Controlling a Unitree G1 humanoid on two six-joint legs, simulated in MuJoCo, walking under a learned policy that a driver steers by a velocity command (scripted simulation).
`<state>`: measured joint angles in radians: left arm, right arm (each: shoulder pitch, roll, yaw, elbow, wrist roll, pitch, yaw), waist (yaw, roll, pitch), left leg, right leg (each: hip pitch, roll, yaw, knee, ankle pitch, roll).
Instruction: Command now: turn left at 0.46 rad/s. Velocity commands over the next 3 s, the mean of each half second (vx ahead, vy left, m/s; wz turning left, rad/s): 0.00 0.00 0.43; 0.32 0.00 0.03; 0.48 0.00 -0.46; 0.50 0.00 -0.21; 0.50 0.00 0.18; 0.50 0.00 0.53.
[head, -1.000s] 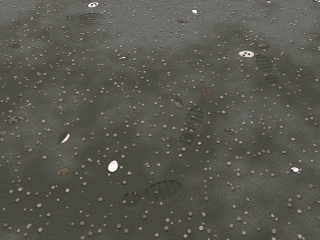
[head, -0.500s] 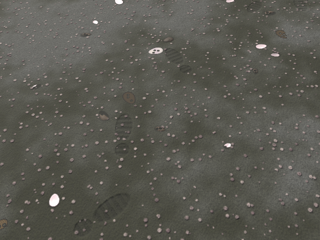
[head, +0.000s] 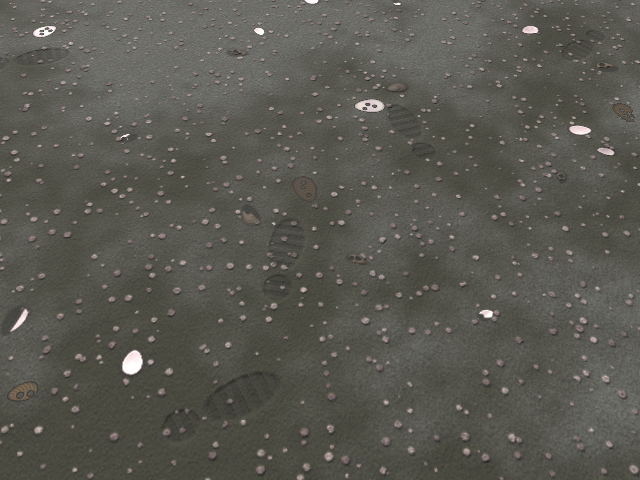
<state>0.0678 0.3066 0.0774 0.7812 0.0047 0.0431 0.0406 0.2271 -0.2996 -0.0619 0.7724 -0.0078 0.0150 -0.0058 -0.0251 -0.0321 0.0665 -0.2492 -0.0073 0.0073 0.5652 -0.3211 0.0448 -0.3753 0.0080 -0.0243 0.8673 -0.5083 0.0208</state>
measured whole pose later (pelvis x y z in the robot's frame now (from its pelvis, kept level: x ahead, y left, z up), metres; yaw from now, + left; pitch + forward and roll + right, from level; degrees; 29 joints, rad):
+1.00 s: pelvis +0.12 +0.03 +0.01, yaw +12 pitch +1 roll +0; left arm 0.17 0.32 0.05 0.80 -0.03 -0.07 -0.04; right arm 0.39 -0.26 -0.04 0.84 -0.01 -0.07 0.00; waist -0.05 -0.05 0.02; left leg 0.06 -0.03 0.04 0.19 -0.26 0.03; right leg -0.65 -0.09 0.01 0.84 -0.09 0.00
